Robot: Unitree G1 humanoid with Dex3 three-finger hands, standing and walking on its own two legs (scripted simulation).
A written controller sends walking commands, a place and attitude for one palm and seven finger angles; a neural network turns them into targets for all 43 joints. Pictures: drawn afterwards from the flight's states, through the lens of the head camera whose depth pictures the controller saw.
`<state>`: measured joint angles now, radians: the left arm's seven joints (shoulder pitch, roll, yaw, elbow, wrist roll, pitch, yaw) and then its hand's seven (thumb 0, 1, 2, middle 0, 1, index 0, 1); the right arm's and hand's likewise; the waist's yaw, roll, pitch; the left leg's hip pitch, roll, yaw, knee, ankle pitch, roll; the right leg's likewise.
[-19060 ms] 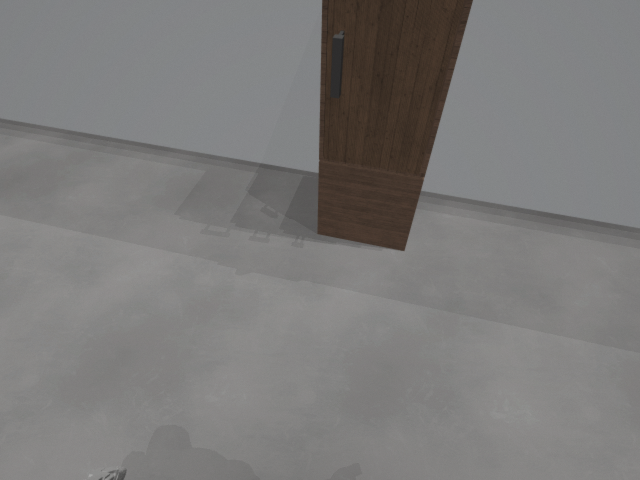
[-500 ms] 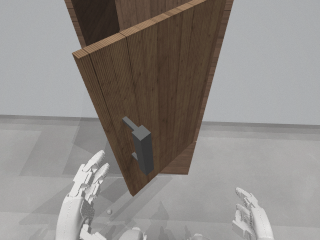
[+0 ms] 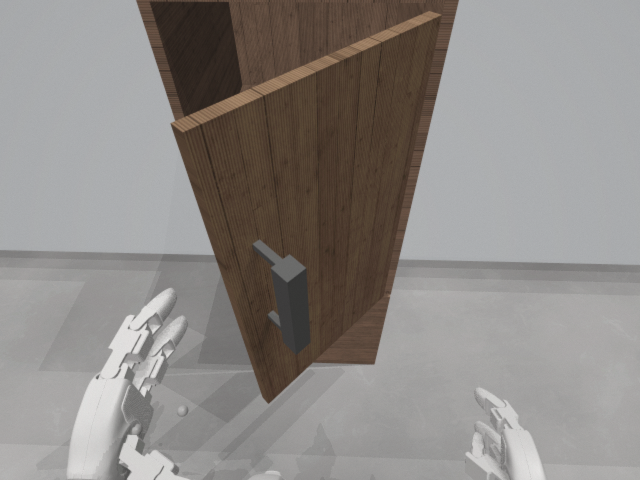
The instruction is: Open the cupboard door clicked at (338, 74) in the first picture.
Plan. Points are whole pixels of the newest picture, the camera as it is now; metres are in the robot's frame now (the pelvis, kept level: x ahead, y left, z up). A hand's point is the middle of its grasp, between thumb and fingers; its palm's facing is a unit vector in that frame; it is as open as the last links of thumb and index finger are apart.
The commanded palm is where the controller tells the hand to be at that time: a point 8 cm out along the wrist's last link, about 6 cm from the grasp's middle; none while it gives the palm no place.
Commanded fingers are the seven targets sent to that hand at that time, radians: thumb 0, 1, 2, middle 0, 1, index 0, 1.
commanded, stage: draw the hand back to the body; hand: left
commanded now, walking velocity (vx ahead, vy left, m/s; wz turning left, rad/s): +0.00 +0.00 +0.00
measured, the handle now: (280, 298) +0.32 +0.07 +0.07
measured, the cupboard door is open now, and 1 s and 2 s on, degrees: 47 47 47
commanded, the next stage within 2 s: step back with the hand held close in 1.30 s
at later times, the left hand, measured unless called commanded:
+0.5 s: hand (78, 371) +0.19 +0.22 +0.15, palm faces +0.27 -0.90 -0.34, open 14.1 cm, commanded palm +0.15 +0.27 +0.19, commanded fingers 0.00 0.20 0.60 -0.17 -0.30 -0.17 -0.30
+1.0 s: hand out of the picture +0.21 +0.28 +0.24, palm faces +0.49 -0.79 -0.38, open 8.3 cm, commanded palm +0.16 +0.31 +0.24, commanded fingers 0.00 0.90 0.90 -0.20 -0.30 -0.20 -0.30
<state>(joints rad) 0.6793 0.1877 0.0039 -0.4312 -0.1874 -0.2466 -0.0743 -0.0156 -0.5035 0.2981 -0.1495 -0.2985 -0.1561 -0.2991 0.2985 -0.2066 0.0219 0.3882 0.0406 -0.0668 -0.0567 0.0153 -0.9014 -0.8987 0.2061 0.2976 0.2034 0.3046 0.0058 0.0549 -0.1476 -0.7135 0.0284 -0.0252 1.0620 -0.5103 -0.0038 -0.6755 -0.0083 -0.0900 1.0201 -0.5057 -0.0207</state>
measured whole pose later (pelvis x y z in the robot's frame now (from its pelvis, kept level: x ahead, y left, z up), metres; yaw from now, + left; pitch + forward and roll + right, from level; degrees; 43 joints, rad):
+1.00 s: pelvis +0.02 +0.02 +0.07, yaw -1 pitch -4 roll -1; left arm 0.46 0.34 0.36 -0.43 -0.07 -0.06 0.14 0.01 0.72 0.82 -0.20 -0.30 -0.21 -0.30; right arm 0.20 -0.23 0.04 0.61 0.00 -0.11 -0.08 0.01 -0.90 -0.90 0.21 0.30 0.20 0.30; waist 0.07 0.06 0.01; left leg -0.11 0.00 0.02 0.46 -0.28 0.02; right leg -0.09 -0.02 -0.05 0.43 -0.26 0.01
